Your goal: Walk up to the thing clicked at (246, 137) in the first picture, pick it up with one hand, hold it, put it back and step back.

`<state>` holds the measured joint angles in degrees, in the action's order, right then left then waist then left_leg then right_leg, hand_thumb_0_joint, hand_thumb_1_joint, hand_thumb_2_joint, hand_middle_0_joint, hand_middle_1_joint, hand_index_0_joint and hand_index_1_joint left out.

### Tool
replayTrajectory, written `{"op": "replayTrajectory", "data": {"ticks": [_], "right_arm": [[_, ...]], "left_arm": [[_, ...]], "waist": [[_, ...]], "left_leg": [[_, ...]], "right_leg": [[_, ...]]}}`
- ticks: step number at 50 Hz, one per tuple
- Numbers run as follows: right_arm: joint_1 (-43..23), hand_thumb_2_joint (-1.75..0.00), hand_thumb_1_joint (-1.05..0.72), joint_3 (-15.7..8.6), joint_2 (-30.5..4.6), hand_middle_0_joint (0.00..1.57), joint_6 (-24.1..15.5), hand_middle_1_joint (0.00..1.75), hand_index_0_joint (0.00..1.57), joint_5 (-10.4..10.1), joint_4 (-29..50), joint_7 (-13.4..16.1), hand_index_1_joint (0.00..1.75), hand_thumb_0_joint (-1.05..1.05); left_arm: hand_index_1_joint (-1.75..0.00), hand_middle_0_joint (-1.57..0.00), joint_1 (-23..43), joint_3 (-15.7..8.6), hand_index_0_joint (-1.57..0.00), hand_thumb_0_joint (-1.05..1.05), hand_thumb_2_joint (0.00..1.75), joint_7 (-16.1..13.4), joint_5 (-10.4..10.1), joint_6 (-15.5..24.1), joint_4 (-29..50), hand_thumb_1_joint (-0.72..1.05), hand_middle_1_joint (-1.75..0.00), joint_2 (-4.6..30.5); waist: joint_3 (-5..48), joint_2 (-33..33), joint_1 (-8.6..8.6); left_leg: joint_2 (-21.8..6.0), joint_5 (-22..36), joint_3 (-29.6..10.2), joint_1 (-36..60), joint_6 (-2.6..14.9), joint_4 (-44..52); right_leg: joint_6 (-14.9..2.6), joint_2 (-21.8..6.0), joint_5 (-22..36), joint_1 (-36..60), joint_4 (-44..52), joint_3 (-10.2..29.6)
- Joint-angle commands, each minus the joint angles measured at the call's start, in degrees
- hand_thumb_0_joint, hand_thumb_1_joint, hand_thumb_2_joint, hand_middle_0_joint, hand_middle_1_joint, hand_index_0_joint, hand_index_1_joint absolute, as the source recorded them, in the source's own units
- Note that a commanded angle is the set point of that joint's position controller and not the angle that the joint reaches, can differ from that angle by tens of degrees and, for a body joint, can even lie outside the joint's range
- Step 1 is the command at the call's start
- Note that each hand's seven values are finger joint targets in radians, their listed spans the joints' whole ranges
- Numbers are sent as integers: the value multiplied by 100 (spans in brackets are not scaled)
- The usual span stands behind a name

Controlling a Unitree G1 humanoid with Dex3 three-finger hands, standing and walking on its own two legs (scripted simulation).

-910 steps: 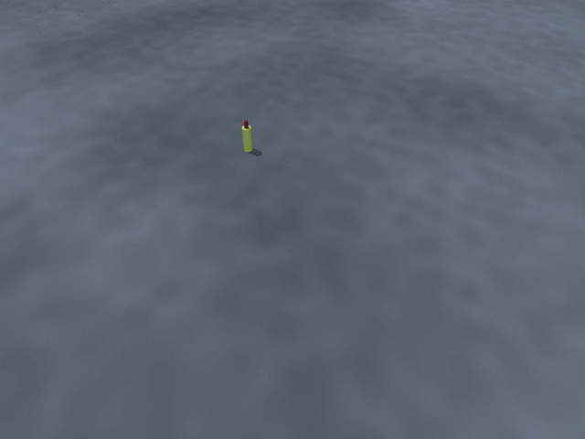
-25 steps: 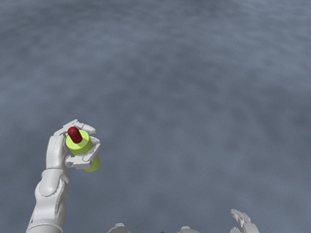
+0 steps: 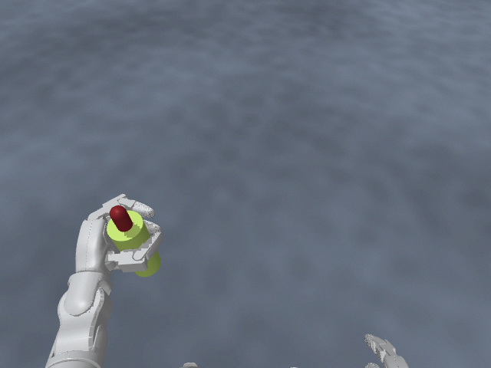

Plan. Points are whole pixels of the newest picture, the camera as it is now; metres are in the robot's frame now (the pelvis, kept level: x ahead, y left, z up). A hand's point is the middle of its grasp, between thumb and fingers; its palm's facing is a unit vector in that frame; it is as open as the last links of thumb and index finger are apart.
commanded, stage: hold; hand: left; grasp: from the side
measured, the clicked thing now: (133, 240) +0.33 +0.18 +0.02
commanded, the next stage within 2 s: none
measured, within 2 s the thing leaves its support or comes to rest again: neither
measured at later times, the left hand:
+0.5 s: hand (134, 236) +0.32 +0.18 +0.04, palm faces +0.06 -1.00 +0.00, open 6.8 cm
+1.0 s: hand (137, 235) +0.32 +0.17 +0.05, palm faces +0.05 -1.00 +0.00, open 6.8 cm
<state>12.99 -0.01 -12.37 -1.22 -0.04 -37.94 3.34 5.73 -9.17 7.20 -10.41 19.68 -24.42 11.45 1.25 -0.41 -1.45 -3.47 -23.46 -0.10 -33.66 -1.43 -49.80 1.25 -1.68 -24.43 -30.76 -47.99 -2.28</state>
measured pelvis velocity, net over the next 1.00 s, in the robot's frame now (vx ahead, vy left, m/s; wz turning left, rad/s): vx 0.00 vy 0.01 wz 0.00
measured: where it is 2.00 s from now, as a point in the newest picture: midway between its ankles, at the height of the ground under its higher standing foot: outside the picture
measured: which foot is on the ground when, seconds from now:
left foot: down 0.00-1.00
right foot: down 0.00-1.00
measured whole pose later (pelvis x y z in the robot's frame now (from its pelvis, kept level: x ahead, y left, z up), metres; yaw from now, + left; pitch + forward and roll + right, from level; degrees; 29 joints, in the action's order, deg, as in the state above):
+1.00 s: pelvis +0.00 +0.01 +0.01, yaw +0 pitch +5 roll -1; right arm 13.1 -0.2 -12.3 -2.1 0.0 -39.1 2.7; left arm 6.2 -7.7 6.1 -9.7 20.4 -25.7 10.5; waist 0.6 -0.2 -1.0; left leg -3.0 -22.1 0.4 -29.2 -1.0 -45.9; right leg 1.7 -2.0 -22.7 -26.2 -43.6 -1.9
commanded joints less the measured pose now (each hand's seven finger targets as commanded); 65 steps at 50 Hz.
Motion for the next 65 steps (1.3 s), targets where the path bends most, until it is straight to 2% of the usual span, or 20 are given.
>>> {"op": "replayTrajectory", "data": {"ticks": [1, 7, 9, 17, 22, 23, 26, 32, 35, 37, 42, 46, 49, 51, 54, 56, 58, 59, 63, 65], "right_arm": [[-115, -90, -91, -278, -754, 20, -218, 30, 20, -21, 656, 40, 30, 0], [-146, -90, -90, -259, -754, 20, -261, 30, 20, -25, 680, 55, 30, 0], [-165, -90, -90, -241, -729, 20, -255, 30, 20, -24, 675, 58, 30, 0], [-252, -90, -90, -258, -754, 20, -297, 30, 20, -43, 681, 36, 30, 0], [-230, -90, -90, -261, -733, 20, -317, 30, 20, -40, 678, 10, 30, 0], [-193, -90, -90, -283, -768, 20, -319, 30, 20, -43, 665, 0, 30, 0], [-179, -90, -90, -271, -748, 20, -321, 30, 20, -35, 647, -4, 30, 0], [-112, -90, -90, -256, -727, 20, -329, 30, 20, -11, 568, -19, 30, 0], [-128, -90, -90, -282, -771, 20, -309, 30, 20, -9, 570, -16, 30, 0], [-175, -90, -90, -276, -751, 20, -307, 30, 20, -7, 582, -18, 30, 0], [-145, -90, -90, -279, -744, 20, -316, 30, 20, -20, 614, -21, 30, 0], [-215, -90, -90, -249, -706, 20, -322, 30, 20, -23, 628, -33, 30, 0], [-146, -90, -90, -278, -750, 20, -305, 30, 20, -14, 565, -28, 30, 0], [-164, -90, -90, -279, -733, 20, -297, 30, 20, -3, 571, -39, 30, 0], [-170, -90, -90, -274, -737, 20, -282, 30, 20, -9, 577, -35, 30, 0], [-139, -90, -90, -295, -760, 20, -279, 30, 20, -4, 554, -32, 30, 0], [-93, -90, -90, -304, -781, 20, -294, 30, 20, 5, 547, -52, 30, 0], [-112, -90, -90, -312, -789, 20, -310, 30, 20, 2, 524, -76, 30, 0], [-139, -90, -90, -287, -773, 20, -341, 30, 20, -8, 582, -79, 30, 0], [-103, -90, -90, -282, -773, 20, -326, 30, 20, -9, 573, -68, 30, 0]], "left_arm": [[-131, -124, 1852, -398, -126, 0, 116, -34, -158, 634, 1632, 48, -132, 905], [-131, -124, 1967, -220, -126, 0, 116, -7, -161, 617, 1863, 53, -132, 798], [-130, -124, 1979, -196, -126, 0, 116, -18, -149, 568, 1698, 51, -132, 773], [-132, -125, 2085, -386, -126, 0, 117, -46, -153, 635, 1601, 52, -133, 920], [-133, -126, 1896, -216, -127, 0, 118, -6, -161, 646, 1594, 50, -134, 753], [-133, -126, 1908, -133, -128, 0, 119, 13, -149, 631, 1493, 52, -134, 688], [-131, -124, 2148, -164, -126, 0, 117, -13, -136, 685, 1876, 50, -132, 814], [-133, -124, 2143, -323, -126, 0, 120, -144, -127, 671, 1662, 48, -134, 846], [-133, -124, 2319, -338, -126, 0, 120, -97, -94, 714, 1609, 51, -134, 917], [-134, -125, 2030, -252, -127, 0, 120, -39, -105, 703, 1357, 52, -135, 789], [-133, -125, 2076, -80, -126, 0, 120, 38, -129, 701, 1694, 51, -134, 719], [-131, -124, 2212, -209, -125, 0, 118, -102, -140, 717, 1816, 50, -132, 778], [-133, -125, 2123, -234, -126, 0, 120, -168, -90, 709, 1611, 51, -134, 784], [-134, -125, 2095, -390, -126, 0, 121, -183, -51, 749, 1588, 49, -134, 931], [-136, -126, 2088, -214, -127, 0, 122, -136, -75, 739, 1427, 50, -136, 715], [-135, -126, 2224, -221, -127, 0, 122, -88, -52, 746, 1390, 52, -136, 795], [-134, -125, 2218, -35, -126, 0, 121, -37, -89, 752, 1410, 51, -135, 615], [-134, -124, 2266, -137, -126, 0, 121, -7, -93, 782, 1351, 53, -134, 728], [-135, -126, 2360, -52, -128, 0, 121, -13, -106, 790, 1502, 54, -136, 710], [-134, -126, 2403, -148, -127, 0, 121, -38, -146, 797, 1653, 53, -135, 795]], "waist": [[1837, -220, -19], [1955, -231, -66], [1674, -200, -71], [1705, -207, 39], [1799, -175, 45], [1760, -117, -42], [1967, -341, 11], [1832, -306, 2], [1671, -271, -24], [1702, -245, 2], [1896, -311, -14], [1729, -274, 35], [1721, -289, -2], [1794, -244, 34], [1686, -132, -3], [1780, -291, -39], [1763, -285, -62], [1756, -400, -57], [1850, -348, -50], [1953, -334, -29]], "left_leg": [[235, 1406, 60, 1165, 136, 690], [216, 1686, 39, 1429, 120, 760], [241, 1505, 62, 1251, 131, 784], [242, 1237, 46, 1352, 116, 963], [252, 1513, 76, 1356, 124, 896], [226, 1553, 36, 1407, 123, 921], [211, 1775, 31, 1610, 89, 913], [209, 1921, 31, 1529, 107, 881], [207, 1670, 24, 1453, 111, 936], [228, 1615, 45, 1425, 117, 919], [250, 1862, 81, 1569, 130, 888], [235, 1585, 58, 1465, 111, 992], [204, 1800, 28, 1559, 106, 979], [203, 1865, 19, 1526, 107, 954], [211, 1825, 47, 1445, 132, 941], [214, 1766, 57, 1535, 123, 933], [186, 1763, 11, 1575, 102, 958], [187, 1744, 13, 1610, 87, 936], [192, 1742, 8, 1636, 81, 948], [204, 1841, 9, 1640, 90, 932]], "right_leg": [[-131, 208, 1727, 666, 668, -2], [-137, 215, 1959, 768, 714, -31], [-123, 201, 1837, 732, 789, -10], [-145, 198, 1526, 855, 892, -34], [-133, 194, 1813, 929, 889, -17], [-138, 212, 1837, 876, 851, -44], [-159, 220, 1961, 932, 828, -54], [-139, 207, 2089, 932, 816, -44], [-140, 208, 1891, 819, 851, -33], [-137, 191, 1862, 893, 871, -25], [-122, 178, 2167, 985, 917, -1], [-141, 197, 1861, 983, 932, -36], [-149, 219, 1974, 907, 881, -69], [-144, 220, 2029, 989, 849, -67], [-132, 202, 2079, 999, 874, -29], [-141, 198, 1997, 875, 892, -19], [-163, 218, 1941, 807, 837, -60], [-165, 221, 1884, 705, 833, -59], [-168, 225, 1896, 799, 843, -68], [-159, 217, 1996, 927, 866, -67]]}}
